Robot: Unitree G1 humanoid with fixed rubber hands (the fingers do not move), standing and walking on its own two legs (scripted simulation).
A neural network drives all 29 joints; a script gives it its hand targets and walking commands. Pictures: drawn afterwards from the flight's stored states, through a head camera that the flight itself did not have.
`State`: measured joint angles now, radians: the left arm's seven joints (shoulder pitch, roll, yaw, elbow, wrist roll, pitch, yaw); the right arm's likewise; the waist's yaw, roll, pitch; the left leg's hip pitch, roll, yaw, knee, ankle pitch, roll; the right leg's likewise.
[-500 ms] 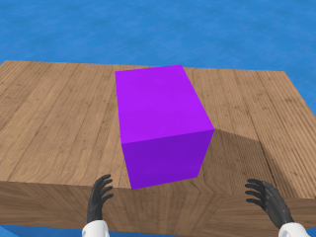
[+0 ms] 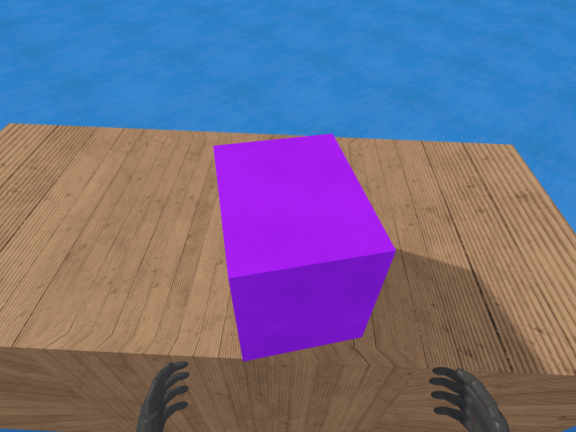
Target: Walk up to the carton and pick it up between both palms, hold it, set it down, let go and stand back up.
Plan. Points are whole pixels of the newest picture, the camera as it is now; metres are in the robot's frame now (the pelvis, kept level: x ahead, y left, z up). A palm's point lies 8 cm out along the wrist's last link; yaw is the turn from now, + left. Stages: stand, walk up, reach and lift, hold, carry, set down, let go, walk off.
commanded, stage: set down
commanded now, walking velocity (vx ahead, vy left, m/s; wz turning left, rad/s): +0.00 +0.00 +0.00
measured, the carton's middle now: (289, 243) +0.44 +0.03 -0.01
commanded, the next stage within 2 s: let go in 0.80 s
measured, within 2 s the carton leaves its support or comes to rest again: neither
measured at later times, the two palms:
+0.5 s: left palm out of the picture +0.14 +0.23 -0.07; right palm out of the picture +0.15 -0.21 -0.07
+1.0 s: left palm out of the picture +0.14 +0.25 -0.08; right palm out of the picture +0.14 -0.20 -0.08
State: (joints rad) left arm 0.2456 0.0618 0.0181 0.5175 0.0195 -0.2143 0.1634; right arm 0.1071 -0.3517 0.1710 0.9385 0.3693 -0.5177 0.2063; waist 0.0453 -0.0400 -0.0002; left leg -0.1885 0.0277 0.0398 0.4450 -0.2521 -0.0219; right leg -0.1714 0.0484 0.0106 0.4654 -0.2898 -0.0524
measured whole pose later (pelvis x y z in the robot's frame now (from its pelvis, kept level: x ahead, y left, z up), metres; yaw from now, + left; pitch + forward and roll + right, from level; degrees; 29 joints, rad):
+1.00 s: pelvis -0.01 +0.03 +0.01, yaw +0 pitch -4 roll +0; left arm 0.19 0.22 -0.02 0.53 -0.01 0.11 0.03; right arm 0.15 -0.16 -0.04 0.78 -0.02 -0.21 0.04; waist 0.01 -0.02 0.08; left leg -0.11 0.01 0.06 0.39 -0.22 0.01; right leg -0.07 0.03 0.02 0.37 -0.23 -0.01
